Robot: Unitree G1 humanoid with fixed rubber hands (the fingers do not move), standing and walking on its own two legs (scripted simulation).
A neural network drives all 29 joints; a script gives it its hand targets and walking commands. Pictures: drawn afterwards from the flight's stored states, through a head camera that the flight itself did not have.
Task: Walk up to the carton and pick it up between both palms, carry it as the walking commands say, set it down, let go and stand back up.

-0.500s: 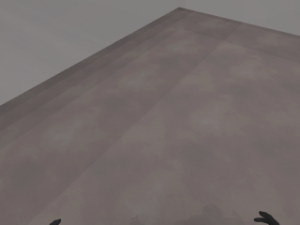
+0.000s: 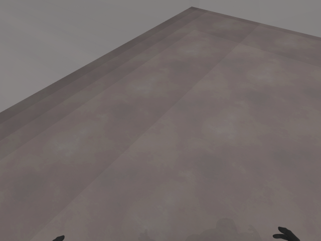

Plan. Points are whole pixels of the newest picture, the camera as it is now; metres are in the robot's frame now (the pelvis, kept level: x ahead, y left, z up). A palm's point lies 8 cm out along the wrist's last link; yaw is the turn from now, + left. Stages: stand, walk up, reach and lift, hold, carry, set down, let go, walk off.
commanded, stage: stand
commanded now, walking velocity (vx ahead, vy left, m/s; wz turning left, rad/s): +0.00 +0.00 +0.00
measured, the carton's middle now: out of the picture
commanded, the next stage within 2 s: walk up in 0.18 s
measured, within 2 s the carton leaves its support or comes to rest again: neither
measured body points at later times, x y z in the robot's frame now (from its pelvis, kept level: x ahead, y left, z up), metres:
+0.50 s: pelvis -0.01 +0.00 -0.01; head +0.03 +0.01 +0.44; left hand +0.11 +0.31 -0.14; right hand +0.08 -0.31 -0.13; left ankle +0.00 +0.12 -0.75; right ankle +0.00 -0.12 -0.73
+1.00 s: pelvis -0.03 -0.04 -0.01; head +0.00 -0.07 +0.44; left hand +0.16 +0.19 -0.12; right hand -0.03 -0.35 -0.14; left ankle +0.01 +0.09 -0.71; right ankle -0.03 -0.16 -0.75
